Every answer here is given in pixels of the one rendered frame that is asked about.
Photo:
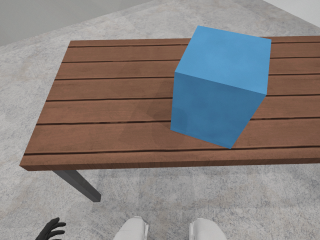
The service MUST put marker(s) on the table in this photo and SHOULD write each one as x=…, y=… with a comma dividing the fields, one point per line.
x=110, y=107

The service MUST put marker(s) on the left robot hand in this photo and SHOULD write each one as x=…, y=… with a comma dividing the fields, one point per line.
x=47, y=232

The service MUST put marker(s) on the left robot thigh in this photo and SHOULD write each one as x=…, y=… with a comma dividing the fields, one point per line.
x=133, y=229

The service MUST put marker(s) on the robot thigh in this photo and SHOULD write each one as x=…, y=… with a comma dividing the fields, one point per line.
x=204, y=229
x=133, y=229

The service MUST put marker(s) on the right robot thigh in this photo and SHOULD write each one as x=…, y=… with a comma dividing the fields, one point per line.
x=204, y=229

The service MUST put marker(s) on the carton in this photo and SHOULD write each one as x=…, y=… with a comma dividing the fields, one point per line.
x=219, y=83

